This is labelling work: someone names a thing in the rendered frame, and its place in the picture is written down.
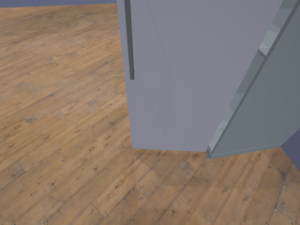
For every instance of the fridge door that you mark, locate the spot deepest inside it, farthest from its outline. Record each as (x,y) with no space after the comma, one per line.
(189,57)

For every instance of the handle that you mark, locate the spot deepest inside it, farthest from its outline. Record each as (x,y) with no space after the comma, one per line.
(129,39)

